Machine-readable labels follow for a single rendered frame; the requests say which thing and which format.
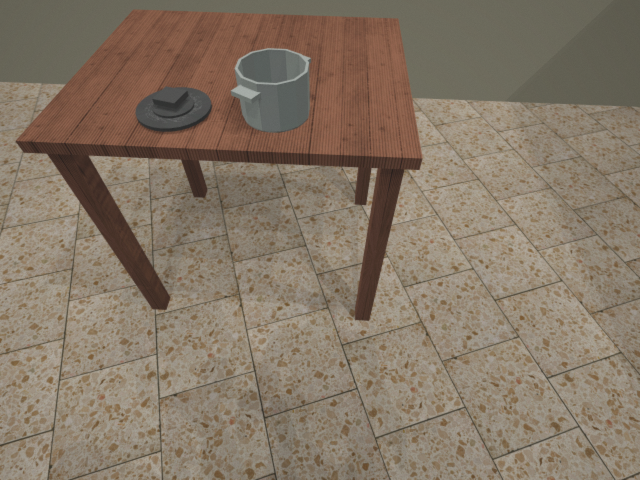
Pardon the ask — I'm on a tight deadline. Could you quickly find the table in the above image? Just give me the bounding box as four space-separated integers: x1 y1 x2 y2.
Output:
16 9 423 321

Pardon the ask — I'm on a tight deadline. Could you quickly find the pot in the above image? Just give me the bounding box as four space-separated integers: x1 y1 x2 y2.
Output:
231 48 311 133

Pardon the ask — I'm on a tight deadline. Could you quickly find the knob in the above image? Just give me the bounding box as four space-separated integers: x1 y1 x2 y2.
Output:
152 86 189 109

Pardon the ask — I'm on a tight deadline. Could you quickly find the lid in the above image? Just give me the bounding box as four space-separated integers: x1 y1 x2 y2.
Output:
135 87 212 132

